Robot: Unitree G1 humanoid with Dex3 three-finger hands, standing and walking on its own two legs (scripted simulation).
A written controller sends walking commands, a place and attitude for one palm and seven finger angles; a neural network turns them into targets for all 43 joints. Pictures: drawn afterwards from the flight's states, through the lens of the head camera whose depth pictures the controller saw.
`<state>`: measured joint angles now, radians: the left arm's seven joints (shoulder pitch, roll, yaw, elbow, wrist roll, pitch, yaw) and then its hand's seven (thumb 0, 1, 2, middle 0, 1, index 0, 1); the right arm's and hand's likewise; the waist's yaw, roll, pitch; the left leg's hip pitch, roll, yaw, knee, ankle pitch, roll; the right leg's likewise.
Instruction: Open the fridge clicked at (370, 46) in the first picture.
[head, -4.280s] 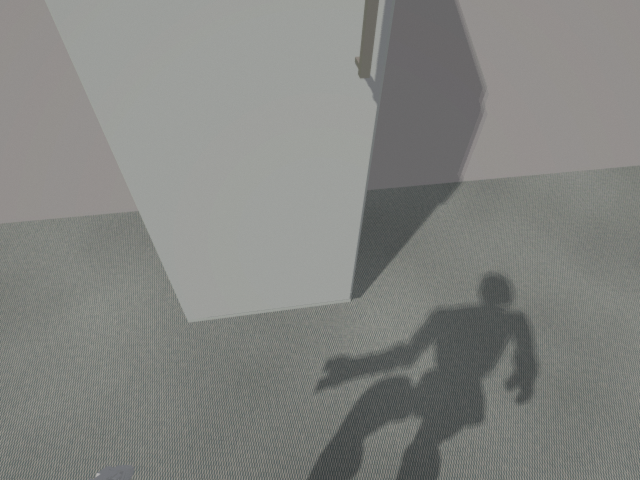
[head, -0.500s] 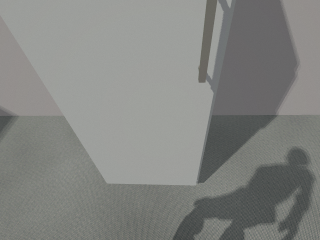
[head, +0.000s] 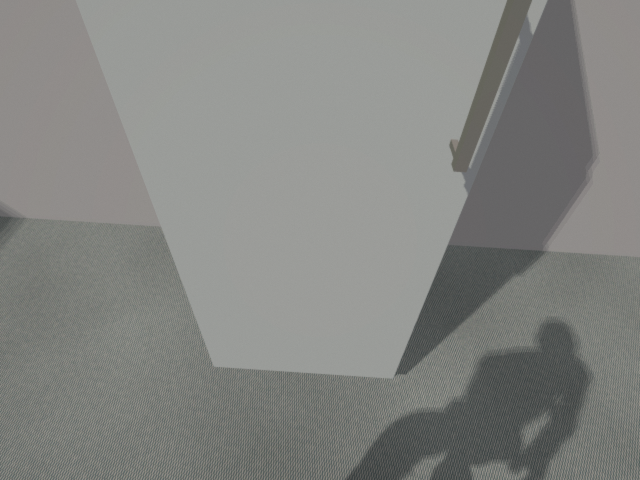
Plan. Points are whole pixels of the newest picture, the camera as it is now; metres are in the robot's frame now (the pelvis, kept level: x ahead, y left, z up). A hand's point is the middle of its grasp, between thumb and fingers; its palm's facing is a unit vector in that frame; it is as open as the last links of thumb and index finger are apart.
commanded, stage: come to a stop and stand still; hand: right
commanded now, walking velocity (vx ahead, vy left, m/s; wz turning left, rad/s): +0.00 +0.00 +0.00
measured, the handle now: (483, 81) +0.53 -0.15 +0.27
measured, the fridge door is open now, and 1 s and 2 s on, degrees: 0 0 0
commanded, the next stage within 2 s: look again from close up in 0.82 s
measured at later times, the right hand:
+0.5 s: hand out of the picture +0.02 -0.22 -0.18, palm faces +0.04 +0.98 -0.20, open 7.4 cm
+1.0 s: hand out of the picture +0.02 -0.24 -0.18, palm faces +0.00 +0.98 -0.22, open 7.4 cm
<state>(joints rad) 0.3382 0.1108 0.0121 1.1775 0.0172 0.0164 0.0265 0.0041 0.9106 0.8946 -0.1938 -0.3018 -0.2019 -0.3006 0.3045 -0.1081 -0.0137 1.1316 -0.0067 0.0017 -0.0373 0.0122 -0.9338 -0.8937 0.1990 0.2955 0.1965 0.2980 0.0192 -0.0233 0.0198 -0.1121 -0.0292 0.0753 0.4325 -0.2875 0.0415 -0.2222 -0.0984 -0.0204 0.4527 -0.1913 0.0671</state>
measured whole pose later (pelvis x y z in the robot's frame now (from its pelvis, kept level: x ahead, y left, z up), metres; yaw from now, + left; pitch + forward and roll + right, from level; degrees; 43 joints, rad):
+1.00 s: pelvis +0.01 -0.05 +0.00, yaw +1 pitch -1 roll +0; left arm 0.24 0.18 -0.01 1.09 0.01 -0.02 0.01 0.01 0.91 0.89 -0.20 -0.30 -0.20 -0.30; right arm 0.27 -0.19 0.01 1.08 -0.02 0.00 -0.03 0.00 -0.91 -0.89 0.20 0.30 0.20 0.30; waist -0.01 0.01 0.03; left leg -0.14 0.06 0.03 0.48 -0.32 -0.04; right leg -0.22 0.01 -0.06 0.49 -0.25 -0.03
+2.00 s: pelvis +0.03 -0.02 -0.01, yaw +0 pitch -1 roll +1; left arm 0.26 0.17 -0.01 1.12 0.02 -0.01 0.01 0.00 0.91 0.89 -0.19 -0.30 -0.20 -0.30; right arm 0.33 -0.18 -0.01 1.09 -0.02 -0.01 -0.02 0.00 -0.91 -0.89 0.20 0.30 0.20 0.30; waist -0.01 0.01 0.00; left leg -0.13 0.01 0.07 0.52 -0.38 0.01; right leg -0.25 -0.04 -0.02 0.59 -0.33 0.02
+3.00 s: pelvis +0.05 -0.02 +0.00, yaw -2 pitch -1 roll +0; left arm 0.24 0.19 0.01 1.01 0.02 0.00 0.01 0.00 0.93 0.89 -0.19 -0.30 -0.20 -0.30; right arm 0.34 -0.14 0.02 1.09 -0.02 -0.01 -0.04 0.00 -0.91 -0.89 0.20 0.30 0.20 0.30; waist -0.01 -0.03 0.01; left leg -0.25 0.03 0.13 0.50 -0.25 0.02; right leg -0.24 -0.03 -0.12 0.52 -0.27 -0.03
